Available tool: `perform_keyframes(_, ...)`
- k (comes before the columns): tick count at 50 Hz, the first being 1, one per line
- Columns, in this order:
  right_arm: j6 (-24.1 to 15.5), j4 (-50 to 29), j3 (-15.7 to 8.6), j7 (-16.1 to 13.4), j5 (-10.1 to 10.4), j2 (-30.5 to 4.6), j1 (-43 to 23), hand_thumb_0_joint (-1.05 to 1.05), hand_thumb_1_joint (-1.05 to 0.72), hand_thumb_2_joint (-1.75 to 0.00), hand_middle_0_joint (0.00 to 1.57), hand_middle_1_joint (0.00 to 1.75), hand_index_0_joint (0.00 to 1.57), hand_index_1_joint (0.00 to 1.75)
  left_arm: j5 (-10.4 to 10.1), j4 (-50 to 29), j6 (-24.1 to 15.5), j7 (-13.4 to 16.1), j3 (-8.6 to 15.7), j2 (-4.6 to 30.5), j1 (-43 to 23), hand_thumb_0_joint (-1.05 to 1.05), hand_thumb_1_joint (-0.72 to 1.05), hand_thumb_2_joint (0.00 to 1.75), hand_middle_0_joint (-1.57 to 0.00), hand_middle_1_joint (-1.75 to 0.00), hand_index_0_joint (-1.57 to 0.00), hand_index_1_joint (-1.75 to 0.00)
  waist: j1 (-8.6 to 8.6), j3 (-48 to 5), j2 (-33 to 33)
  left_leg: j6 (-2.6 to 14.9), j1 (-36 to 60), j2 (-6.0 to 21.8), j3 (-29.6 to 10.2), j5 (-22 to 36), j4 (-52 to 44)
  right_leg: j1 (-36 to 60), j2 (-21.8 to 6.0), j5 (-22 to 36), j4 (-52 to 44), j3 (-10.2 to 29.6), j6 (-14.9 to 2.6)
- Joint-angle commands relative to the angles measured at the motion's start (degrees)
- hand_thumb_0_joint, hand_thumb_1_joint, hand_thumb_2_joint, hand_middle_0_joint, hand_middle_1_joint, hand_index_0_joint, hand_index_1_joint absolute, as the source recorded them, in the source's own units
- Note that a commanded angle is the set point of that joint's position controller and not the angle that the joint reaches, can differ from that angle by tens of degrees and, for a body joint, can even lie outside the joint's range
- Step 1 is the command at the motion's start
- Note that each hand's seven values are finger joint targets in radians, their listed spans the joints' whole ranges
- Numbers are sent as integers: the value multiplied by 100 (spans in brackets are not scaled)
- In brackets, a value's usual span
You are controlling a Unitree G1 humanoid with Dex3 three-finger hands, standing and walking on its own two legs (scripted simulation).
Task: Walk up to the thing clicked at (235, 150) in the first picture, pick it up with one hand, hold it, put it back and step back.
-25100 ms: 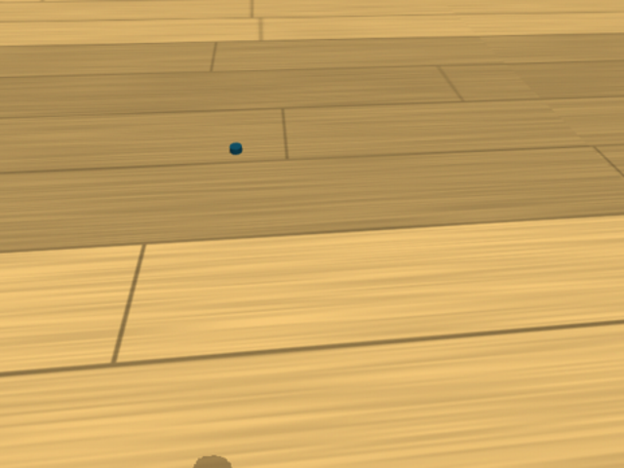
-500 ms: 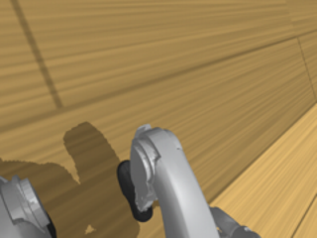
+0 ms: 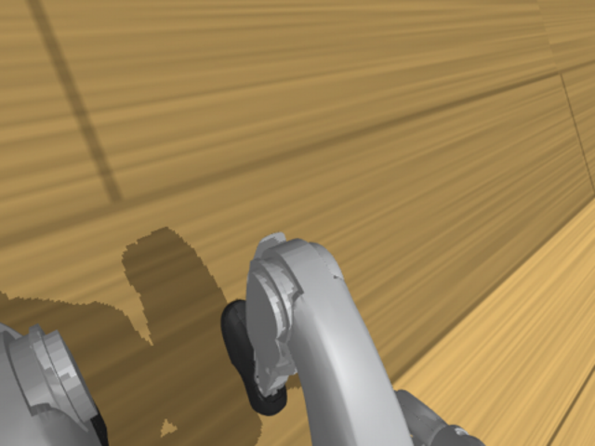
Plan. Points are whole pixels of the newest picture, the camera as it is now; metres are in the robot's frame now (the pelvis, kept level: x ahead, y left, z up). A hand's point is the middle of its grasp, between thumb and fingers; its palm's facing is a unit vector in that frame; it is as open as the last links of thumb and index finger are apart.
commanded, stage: close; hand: left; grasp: from above
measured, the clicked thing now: out of the picture +0.44 +0.36 -0.29
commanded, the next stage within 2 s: settle in 0.74 s
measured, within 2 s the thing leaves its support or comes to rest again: leaves its support in 1.18 s
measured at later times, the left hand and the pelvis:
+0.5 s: hand out of the picture +0.43 +0.35 -0.26, palm faces -0.44 -0.18 -0.88, open 9.2 cm; pelvis +0.00 +0.00 +0.00, yaw +0 degrees
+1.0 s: hand out of the picture +0.43 +0.35 -0.25, palm faces -0.44 -0.17 -0.88, open 7.4 cm; pelvis +0.00 +0.00 +0.00, yaw +0 degrees
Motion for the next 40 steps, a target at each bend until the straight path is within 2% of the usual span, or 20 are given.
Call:
perform_keyframes(1,-60,122,-605,-97,22,-1973,1125,0,-89,-90,20,30,20,30,-22,-690,18,289,142,1459,-1435,0,2,57,-40,-82,-45,-77,-317,-3762,3209,102,3023,176,745,1419,-1424,1920,209,1735,-1108,-768,-506)
perform_keyframes(4,-68,112,-568,-71,-16,-1912,1141,0,-89,-90,20,30,20,30,-14,-248,121,250,-16,1099,-1099,0,5,55,-42,-80,-47,-74,-470,-3535,3008,103,2909,197,705,1385,-1436,1890,250,1713,-1107,-822,-493)
perform_keyframes(5,-83,116,-506,-71,3,-1876,1119,0,-89,-90,20,30,20,30,-56,-292,125,237,-75,1073,-1205,0,9,57,-44,-81,-50,-75,-484,-3455,2916,116,2810,183,713,1294,-1400,1863,235,1666,-1109,-824,-474)
perform_keyframes(7,-99,123,-573,-107,33,-1986,1109,0,-89,-90,20,30,20,30,-106,-618,89,256,76,1384,-1449,0,15,55,-48,-82,-54,-75,-405,-3676,3163,96,2995,190,687,1331,-1483,1894,219,1663,-1135,-811,-499)
perform_keyframes(9,-107,110,-570,-80,-3,-1977,1141,0,-89,-90,20,30,20,30,-46,-399,157,186,-4,1262,-1312,0,14,48,-48,-77,-54,-71,-434,-3568,3163,93,2938,187,679,1357,-1459,1819,217,1678,-1069,-821,-504)
perform_keyframes(11,-87,58,-486,-88,38,-1899,1096,0,-89,-90,20,30,20,30,-145,-268,164,142,-70,1154,-1126,0,19,51,-52,-75,-57,-69,-457,-3503,2854,129,2753,182,692,1300,-1423,1943,239,1659,-1169,-797,-473)
perform_keyframes(15,-45,56,-512,-122,35,-1926,1136,0,-89,-90,20,30,20,30,-179,-487,138,102,27,1349,-1151,0,25,47,-55,-76,-62,-69,-326,-3718,3106,112,2893,177,717,1413,-1477,2069,239,1721,-1174,-788,-495)
perform_keyframes(16,-12,50,-498,-121,0,-1899,1109,0,-89,-90,20,30,20,30,-204,-352,150,103,36,1240,-989,0,27,46,-57,-75,-64,-68,-315,-3711,3041,100,2888,188,689,1397,-1525,2101,246,1699,-1181,-814,-501)
perform_keyframes(17,-13,92,-502,-110,29,-1860,1123,0,-89,-90,20,30,20,30,-165,-447,146,70,-72,1196,-1094,0,27,47,-58,-74,-64,-68,-363,-3552,3068,97,2851,186,705,1404,-1492,1982,245,1716,-1133,-794,-501)
perform_keyframes(20,-16,24,-473,-106,37,-1882,1105,0,-89,-90,20,30,20,30,-247,-416,121,25,-119,1087,-1112,0,33,46,-62,-73,-68,-66,-429,-3519,2919,131,2739,177,687,1316,-1440,1964,243,1664,-1169,-816,-478)
perform_keyframes(23,-20,45,-463,-93,32,-1867,1135,0,-89,-90,20,30,20,30,-220,-558,105,4,-24,1218,-1071,0,37,45,-66,-70,-72,-63,-317,-3593,3019,110,2867,172,687,1401,-1466,1961,244,1701,-1139,-810,-486)
perform_keyframes(24,1,27,-461,-113,39,-1864,1053,0,-89,-90,20,30,20,30,-248,-342,112,7,-42,1166,-908,0,39,48,-68,-71,-74,-64,-318,-3558,2917,118,2785,182,689,1335,-1481,2037,263,1652,-1187,-801,-488)
perform_keyframes(26,3,42,-453,-96,41,-1860,1151,0,-89,-90,20,30,20,30,-190,-517,88,-11,-95,1171,-1106,0,42,47,-70,-70,-76,-64,-383,-3580,2984,111,2892,185,683,1438,-1469,2019,251,1749,-1143,-800,-486)
perform_keyframes(29,43,36,-466,-124,20,-1884,1122,0,-89,-90,20,30,20,30,-211,-407,76,26,-29,1153,-923,0,50,49,-77,-68,-83,-63,-339,-3621,2967,105,2865,184,674,1385,-1531,2043,269,1705,-1195,-824,-491)
perform_keyframes(31,52,57,-458,-117,-10,-1879,1151,0,-89,-90,20,30,20,30,-171,-483,54,49,-36,1119,-1077,0,55,47,-79,-69,-86,-62,-381,-3558,3063,85,2912,186,633,1401,-1570,1950,254,1699,-1133,-858,-502)
perform_keyframes(32,50,21,-444,-118,-4,-1847,1068,0,-89,-90,20,30,20,30,-138,-304,76,29,-124,1068,-967,0,56,46,-81,-68,-87,-62,-390,-3411,2987,105,2779,186,659,1282,-1520,1901,263,1626,-1153,-835,-498)
perform_keyframes(33,61,-5,-449,-114,-3,-1875,1074,0,-89,-90,20,30,20,30,-170,-326,70,29,-109,1051,-960,0,56,46,-82,-67,-87,-61,-405,-3412,2906,116,2752,182,659,1305,-1509,1923,273,1644,-1182,-840,-485)
perform_keyframes(36,65,-3,-439,-141,-16,-1888,1018,0,-89,-90,20,30,20,30,-167,-255,54,72,-115,1083,-966,0,63,46,-87,-66,-92,-60,-409,-3295,2881,107,2709,185,631,1067,-1591,1849,256,1442,-1198,-848,-496)
perform_keyframes(38,60,-26,-430,-140,-15,-1901,1060,0,-89,-90,20,30,20,30,-93,-381,54,77,-111,1137,-1098,0,67,45,-89,-65,-96,-59,-413,-3398,2976,88,2829,186,585,1159,-1598,1808,247,1507,-1117,-869,-503)
perform_keyframes(40,72,-59,-423,-151,-54,-1918,1037,0,-89,-90,20,30,20,30,-115,-222,79,105,-130,1098,-943,0,69,44,-92,-63,-98,-57,-434,-3375,2801,120,2755,188,637,1148,-1565,1964,274,1552,-1234,-825,-478)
